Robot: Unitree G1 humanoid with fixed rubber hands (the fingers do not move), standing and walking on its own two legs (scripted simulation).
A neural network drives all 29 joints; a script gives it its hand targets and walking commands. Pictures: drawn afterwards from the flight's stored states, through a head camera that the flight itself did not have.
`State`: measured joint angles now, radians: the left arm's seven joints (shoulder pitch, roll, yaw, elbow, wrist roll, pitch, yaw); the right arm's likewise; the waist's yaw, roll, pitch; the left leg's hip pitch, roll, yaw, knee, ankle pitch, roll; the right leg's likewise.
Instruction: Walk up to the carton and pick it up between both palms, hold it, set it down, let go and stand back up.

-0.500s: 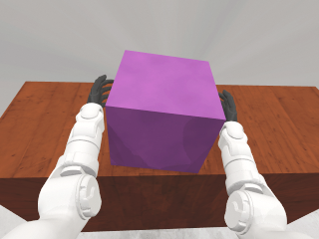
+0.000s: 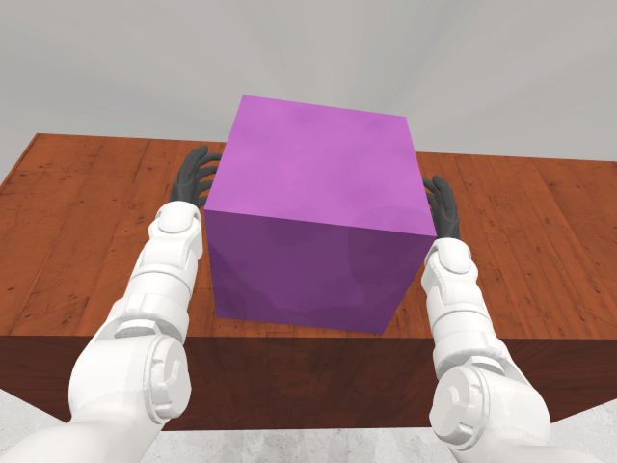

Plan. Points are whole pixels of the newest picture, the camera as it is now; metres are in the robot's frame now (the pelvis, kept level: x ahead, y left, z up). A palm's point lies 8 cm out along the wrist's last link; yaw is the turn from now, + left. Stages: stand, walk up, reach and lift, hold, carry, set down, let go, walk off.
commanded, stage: set down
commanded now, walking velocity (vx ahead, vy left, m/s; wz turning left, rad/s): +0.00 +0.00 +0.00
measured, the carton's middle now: (313, 214) +0.46 +0.00 +0.04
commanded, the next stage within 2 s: none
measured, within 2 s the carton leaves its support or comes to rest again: rests again in 0.36 s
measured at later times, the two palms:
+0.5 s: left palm (183, 211) +0.42 +0.18 +0.08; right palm (438, 236) +0.39 -0.17 +0.08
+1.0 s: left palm (185, 212) +0.42 +0.18 +0.08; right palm (438, 235) +0.40 -0.17 +0.08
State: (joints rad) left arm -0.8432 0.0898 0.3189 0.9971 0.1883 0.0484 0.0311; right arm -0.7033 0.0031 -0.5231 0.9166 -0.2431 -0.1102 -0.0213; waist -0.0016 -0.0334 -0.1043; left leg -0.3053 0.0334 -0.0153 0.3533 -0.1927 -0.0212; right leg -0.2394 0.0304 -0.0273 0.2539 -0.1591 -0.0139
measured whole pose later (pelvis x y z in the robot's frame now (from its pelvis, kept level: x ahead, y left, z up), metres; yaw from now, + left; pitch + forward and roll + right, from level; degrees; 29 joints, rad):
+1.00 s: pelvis -0.01 +0.00 +0.00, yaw -1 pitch +9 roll -1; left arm -0.86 0.07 0.49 1.06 0.28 -0.07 0.00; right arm -0.76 0.05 -0.69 0.94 -0.40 -0.20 0.02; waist 0.01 -0.03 -0.08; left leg -0.32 0.03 0.03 0.33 -0.17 -0.01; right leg -0.29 0.01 -0.03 0.28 -0.16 -0.01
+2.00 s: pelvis -0.01 +0.01 +0.00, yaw -2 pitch +11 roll -1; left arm -0.86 0.10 0.44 1.11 0.26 -0.11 0.02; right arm -0.77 0.01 -0.61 1.01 -0.34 -0.21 -0.01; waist 0.00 -0.03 -0.10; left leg -0.38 0.04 0.07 0.36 -0.17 -0.01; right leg -0.35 0.01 -0.03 0.31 -0.15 -0.01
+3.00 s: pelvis -0.04 -0.01 -0.02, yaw -1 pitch +21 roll -1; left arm -1.11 0.44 -0.15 1.30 -0.42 -0.04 0.01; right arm -1.04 -0.40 0.11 1.20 0.48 -0.01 -0.01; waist -0.01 -0.03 -0.27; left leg -0.71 0.05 0.02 0.52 -0.17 -0.02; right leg -0.68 0.02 -0.06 0.49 -0.18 -0.03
